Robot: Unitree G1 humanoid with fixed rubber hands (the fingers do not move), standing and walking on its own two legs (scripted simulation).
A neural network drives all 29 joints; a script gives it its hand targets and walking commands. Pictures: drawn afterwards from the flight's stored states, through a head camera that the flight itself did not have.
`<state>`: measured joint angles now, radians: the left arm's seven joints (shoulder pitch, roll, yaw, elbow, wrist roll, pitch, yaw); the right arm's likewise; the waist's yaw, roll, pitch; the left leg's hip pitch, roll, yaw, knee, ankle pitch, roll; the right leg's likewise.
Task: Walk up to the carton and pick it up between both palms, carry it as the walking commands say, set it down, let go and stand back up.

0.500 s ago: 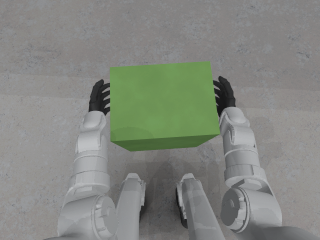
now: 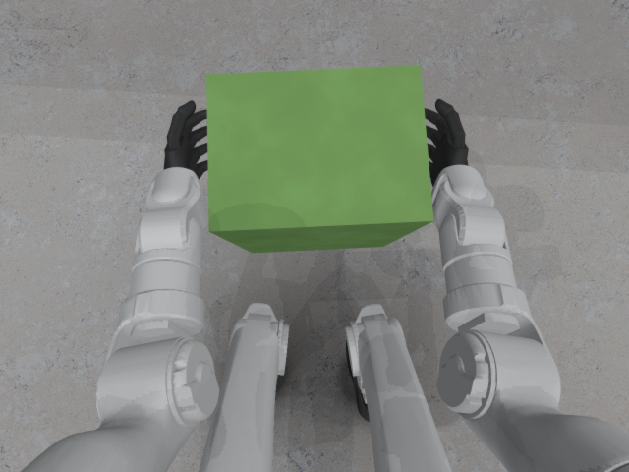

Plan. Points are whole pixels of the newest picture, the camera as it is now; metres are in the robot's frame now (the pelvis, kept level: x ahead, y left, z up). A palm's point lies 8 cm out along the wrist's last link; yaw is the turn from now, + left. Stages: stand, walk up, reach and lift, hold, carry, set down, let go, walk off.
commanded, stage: set down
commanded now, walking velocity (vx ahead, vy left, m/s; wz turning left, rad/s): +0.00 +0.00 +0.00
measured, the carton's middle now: (316, 181) +0.46 +0.01 -0.16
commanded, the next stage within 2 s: none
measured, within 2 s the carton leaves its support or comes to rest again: neither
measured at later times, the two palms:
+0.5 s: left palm (204, 173) +0.48 +0.17 -0.18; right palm (425, 173) +0.48 -0.15 -0.17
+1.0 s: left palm (221, 175) +0.50 +0.16 -0.26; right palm (409, 177) +0.50 -0.16 -0.26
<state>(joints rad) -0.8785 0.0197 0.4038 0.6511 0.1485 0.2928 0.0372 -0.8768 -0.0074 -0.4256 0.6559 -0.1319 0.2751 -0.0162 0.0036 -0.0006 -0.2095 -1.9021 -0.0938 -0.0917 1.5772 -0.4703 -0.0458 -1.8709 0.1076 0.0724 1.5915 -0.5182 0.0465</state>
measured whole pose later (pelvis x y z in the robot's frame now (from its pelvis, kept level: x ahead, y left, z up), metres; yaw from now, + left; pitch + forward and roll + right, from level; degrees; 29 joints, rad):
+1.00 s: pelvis -0.02 +0.00 -0.13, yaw -1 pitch +47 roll -1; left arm -1.24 0.16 0.35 0.83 0.06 0.25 0.10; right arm -1.22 -0.15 -0.38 0.81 -0.05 0.24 -0.07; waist 0.00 0.00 0.03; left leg -2.31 -0.14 -0.08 1.99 -0.51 -0.08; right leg -2.27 0.15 0.06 2.01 -0.56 0.08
